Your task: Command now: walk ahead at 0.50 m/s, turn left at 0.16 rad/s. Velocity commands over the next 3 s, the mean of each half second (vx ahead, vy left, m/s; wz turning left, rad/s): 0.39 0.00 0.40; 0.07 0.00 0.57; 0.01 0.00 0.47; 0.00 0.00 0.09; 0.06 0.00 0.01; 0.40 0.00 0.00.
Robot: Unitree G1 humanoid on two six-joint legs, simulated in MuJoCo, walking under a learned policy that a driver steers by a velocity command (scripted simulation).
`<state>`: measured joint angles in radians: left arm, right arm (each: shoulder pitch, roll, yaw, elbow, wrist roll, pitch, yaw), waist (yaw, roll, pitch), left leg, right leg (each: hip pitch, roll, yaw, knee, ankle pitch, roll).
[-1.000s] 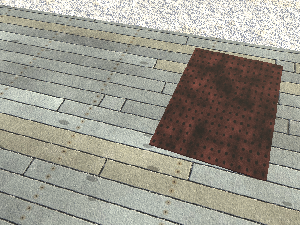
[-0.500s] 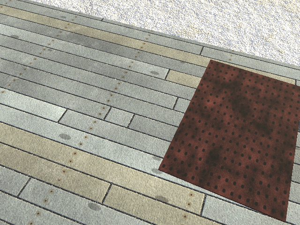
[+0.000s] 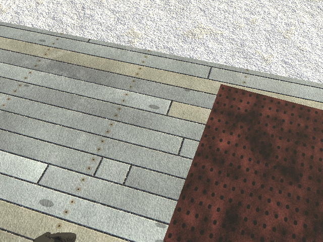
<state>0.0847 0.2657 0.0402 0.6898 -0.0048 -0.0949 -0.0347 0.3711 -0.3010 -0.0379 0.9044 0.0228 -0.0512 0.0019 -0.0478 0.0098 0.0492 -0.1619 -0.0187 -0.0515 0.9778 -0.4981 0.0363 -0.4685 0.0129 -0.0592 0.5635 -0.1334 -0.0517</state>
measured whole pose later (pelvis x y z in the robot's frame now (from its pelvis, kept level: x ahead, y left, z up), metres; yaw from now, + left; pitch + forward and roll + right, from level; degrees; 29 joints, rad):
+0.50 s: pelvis +0.25 +0.05 -0.01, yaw +14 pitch +2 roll -2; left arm 0.20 0.29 0.06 0.82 0.00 -0.04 0.02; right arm 0.11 -0.30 -0.07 0.68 -0.01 -0.04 0.04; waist 0.02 0.01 0.09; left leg -0.53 -0.04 0.03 0.61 -0.12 0.09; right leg -0.21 -0.02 -0.09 1.02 -0.57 0.04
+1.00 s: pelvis +0.36 +0.03 +0.01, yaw +32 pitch +2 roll -1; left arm 0.15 0.29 0.06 0.75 0.02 -0.03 0.02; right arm 0.16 -0.32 -0.08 0.61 0.02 0.05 -0.03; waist -0.01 0.04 0.02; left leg -0.42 -0.17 -0.23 0.67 -0.35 0.03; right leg -0.32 0.03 0.08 0.52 -0.21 0.01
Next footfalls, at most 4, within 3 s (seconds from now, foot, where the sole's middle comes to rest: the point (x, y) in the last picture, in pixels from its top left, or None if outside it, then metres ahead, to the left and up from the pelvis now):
0.44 left None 0.40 0.15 -0.76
0.96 right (177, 231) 0.48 -0.04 -0.76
1.36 left None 0.30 0.16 -0.76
1.72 right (172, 237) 0.46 -0.02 -0.76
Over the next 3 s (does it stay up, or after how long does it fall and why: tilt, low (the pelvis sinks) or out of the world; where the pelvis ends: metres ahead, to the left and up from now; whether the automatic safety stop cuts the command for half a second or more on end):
stays up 0.53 0.21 -0.01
